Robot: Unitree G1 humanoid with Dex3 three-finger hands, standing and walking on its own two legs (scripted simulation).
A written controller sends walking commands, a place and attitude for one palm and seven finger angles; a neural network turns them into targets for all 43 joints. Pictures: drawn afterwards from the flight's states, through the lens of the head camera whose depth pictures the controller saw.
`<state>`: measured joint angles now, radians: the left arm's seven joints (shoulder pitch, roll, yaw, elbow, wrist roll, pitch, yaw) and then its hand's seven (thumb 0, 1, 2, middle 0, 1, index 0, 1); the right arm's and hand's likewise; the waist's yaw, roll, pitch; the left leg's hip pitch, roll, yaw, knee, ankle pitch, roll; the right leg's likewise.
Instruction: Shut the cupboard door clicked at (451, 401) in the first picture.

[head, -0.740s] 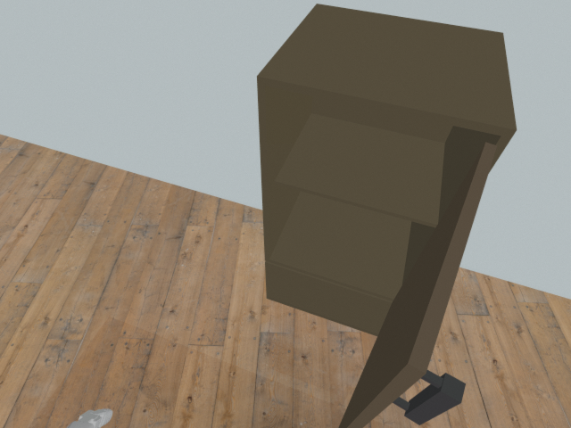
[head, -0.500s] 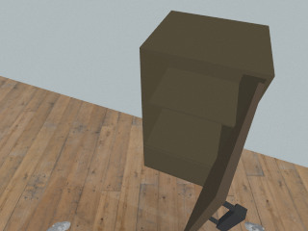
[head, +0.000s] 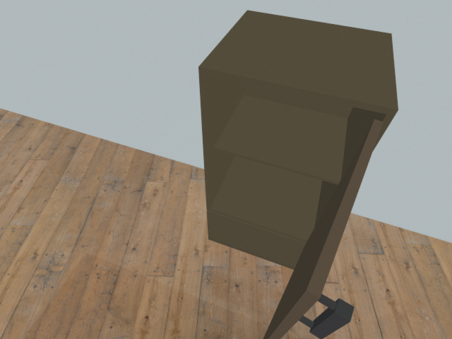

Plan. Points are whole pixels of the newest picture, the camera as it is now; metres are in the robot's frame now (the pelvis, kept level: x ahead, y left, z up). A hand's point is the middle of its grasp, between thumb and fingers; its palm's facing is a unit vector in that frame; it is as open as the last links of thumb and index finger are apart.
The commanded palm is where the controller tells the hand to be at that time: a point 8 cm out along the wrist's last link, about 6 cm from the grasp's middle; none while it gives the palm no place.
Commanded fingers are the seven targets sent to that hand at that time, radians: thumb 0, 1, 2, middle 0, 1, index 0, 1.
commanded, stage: stand and wait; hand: left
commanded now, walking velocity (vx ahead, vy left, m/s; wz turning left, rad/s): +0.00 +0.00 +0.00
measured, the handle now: (317, 313) +0.19 -0.15 -0.05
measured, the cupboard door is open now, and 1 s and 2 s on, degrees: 79 79 79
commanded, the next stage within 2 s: look at it before walking up in 0.08 s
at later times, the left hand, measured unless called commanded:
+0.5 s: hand out of the picture +0.03 +0.18 -0.17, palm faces +0.01 -0.98 -0.22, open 7.4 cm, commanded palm none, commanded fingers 0.00 0.90 0.90 -0.20 -0.30 -0.20 -0.30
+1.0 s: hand out of the picture +0.00 +0.17 -0.18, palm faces +0.00 -0.98 -0.20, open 7.4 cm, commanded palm none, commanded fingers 0.00 0.90 0.90 -0.20 -0.30 -0.20 -0.30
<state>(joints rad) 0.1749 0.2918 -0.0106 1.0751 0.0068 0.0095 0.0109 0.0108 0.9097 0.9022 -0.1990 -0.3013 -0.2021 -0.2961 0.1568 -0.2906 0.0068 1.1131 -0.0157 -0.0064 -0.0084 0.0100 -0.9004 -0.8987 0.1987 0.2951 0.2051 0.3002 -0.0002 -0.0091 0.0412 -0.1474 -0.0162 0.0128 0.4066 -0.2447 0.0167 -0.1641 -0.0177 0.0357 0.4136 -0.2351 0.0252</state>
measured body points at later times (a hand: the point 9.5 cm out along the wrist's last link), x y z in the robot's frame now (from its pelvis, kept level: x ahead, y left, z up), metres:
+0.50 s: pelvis +0.00 -0.01 +0.00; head +0.01 +0.00 +0.45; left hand +0.03 +0.24 -0.16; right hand +0.03 -0.25 -0.16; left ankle -0.02 +0.11 -0.74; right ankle -0.01 -0.14 -0.74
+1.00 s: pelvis -0.01 -0.01 -0.01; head +0.01 +0.00 +0.44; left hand +0.00 +0.23 -0.17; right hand +0.00 -0.24 -0.16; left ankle -0.02 +0.11 -0.74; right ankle -0.01 -0.14 -0.74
